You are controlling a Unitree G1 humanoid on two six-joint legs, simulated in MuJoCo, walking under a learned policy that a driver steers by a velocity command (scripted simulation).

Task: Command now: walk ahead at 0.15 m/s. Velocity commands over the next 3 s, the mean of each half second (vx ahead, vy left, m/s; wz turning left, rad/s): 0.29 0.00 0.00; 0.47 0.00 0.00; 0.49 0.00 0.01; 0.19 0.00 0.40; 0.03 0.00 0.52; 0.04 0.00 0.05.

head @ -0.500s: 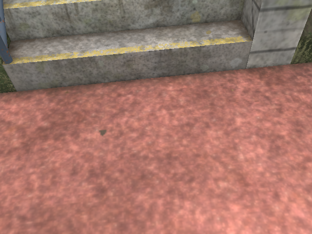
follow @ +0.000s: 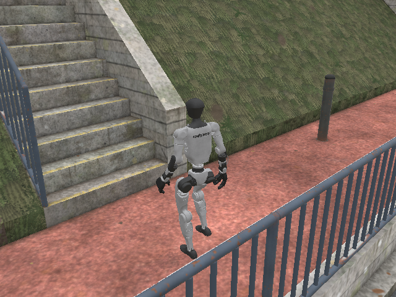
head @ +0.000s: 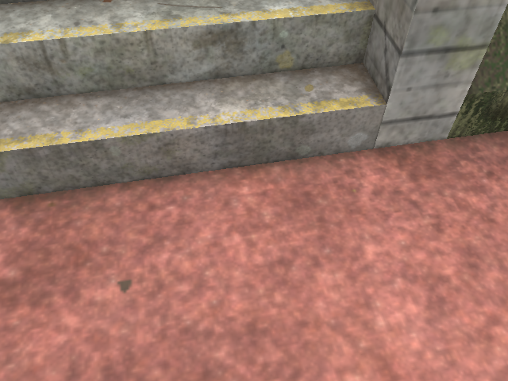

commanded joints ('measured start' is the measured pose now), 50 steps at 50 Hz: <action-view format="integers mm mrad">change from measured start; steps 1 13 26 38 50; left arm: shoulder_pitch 55 281 239 126 -209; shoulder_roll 21 122 162 95 30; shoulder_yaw -3 39 55 40 14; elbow -16 55 71 7 -103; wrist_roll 2 11 -21 -13 -18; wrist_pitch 15 -24 -21 -37 -13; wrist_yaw -3 -21 -18 -13 -46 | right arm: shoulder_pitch -32 -114 -271 -63 161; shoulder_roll -163 -154 -113 -126 -155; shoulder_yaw -24 -38 -38 -49 -49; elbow -48 -95 -115 -68 -3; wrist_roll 8 54 42 17 27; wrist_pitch -1 -5 8 -25 -5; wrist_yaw -19 -8 -11 17 -29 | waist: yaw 40 115 79 27 -37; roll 107 -104 -72 143 105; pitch -79 -76 -10 -24 49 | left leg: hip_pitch -62 -660 -349 61 140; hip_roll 250 105 150 347 291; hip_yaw -69 -129 -46 -393 -148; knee -20 903 346 -97 -148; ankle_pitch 674 -395 -1 -139 257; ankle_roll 112 12 -61 96 69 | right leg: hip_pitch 211 712 440 -151 -108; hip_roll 25 -273 -136 -47 7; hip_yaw -27 563 114 26 -54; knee -157 -643 -728 274 -235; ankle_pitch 103 -377 -160 -88 236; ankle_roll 13 -296 -187 -72 -23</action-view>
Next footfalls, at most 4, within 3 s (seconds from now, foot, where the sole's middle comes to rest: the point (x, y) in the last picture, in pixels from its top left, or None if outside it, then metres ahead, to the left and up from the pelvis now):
0.16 right None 0.18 -0.12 -0.78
0.64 left None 0.33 0.14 -0.78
1.18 right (269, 311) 0.68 -0.05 -0.78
1.70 left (203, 245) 0.90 0.14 -0.78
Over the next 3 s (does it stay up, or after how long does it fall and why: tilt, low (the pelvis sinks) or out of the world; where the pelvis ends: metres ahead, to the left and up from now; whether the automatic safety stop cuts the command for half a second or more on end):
stays up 0.78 0.07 -0.01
